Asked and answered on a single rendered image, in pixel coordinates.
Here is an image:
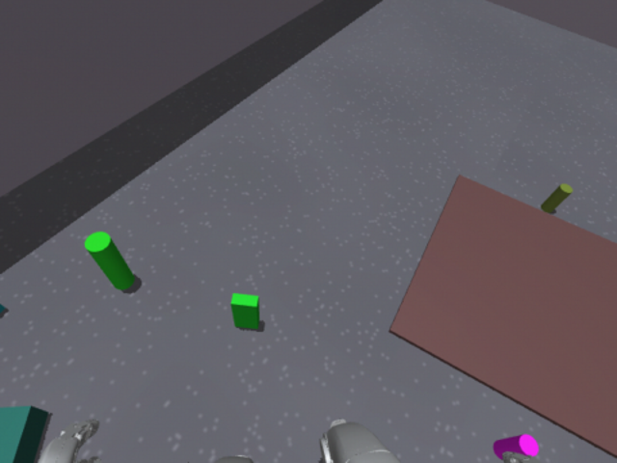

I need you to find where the left robot hand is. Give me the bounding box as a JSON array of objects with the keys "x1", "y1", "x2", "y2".
[{"x1": 38, "y1": 420, "x2": 102, "y2": 463}]

